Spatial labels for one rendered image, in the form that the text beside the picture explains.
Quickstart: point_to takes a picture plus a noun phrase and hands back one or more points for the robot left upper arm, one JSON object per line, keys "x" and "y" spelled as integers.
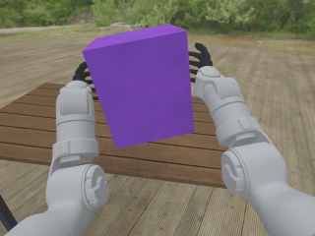
{"x": 73, "y": 195}

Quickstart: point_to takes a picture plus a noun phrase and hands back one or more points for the table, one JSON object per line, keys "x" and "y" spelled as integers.
{"x": 28, "y": 132}

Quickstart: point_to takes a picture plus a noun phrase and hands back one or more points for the right robot hand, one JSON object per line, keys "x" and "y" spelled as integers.
{"x": 204, "y": 57}

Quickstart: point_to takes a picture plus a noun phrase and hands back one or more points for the left robot hand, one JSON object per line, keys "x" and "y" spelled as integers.
{"x": 80, "y": 75}

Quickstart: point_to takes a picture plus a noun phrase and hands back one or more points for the robot right upper arm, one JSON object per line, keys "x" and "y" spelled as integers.
{"x": 257, "y": 173}

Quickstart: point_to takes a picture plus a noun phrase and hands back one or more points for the left robot forearm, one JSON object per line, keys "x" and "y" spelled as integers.
{"x": 75, "y": 128}

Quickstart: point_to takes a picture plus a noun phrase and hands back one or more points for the right robot forearm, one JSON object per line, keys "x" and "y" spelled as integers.
{"x": 234, "y": 123}

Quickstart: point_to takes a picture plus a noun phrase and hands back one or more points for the carton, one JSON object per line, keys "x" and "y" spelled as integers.
{"x": 142, "y": 80}

